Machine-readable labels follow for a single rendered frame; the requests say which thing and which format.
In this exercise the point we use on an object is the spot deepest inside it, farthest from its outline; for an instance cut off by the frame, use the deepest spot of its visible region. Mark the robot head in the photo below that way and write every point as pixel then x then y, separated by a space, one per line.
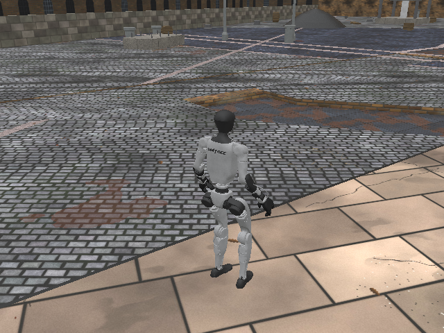
pixel 224 120

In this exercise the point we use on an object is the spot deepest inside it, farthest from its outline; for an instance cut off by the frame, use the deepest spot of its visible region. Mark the robot left hand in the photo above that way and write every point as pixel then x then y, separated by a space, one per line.
pixel 208 184

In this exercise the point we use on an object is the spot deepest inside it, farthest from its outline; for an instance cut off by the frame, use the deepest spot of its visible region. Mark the robot left forearm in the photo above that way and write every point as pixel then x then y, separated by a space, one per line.
pixel 201 176

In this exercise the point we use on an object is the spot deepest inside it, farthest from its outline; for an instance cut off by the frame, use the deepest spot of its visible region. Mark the robot right forearm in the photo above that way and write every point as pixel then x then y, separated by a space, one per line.
pixel 254 190

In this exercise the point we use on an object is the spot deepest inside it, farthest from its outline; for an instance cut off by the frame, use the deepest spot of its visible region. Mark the robot left foot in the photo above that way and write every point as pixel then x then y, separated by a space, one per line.
pixel 225 268

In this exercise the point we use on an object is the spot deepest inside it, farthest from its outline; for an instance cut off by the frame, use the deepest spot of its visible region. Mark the right robot upper arm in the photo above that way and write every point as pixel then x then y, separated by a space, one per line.
pixel 241 151

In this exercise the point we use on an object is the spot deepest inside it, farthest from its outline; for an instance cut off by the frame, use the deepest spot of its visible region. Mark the left robot upper arm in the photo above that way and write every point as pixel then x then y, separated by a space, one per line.
pixel 201 153

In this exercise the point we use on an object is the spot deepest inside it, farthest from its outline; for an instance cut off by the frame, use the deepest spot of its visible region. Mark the robot right hand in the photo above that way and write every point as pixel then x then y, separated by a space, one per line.
pixel 267 205

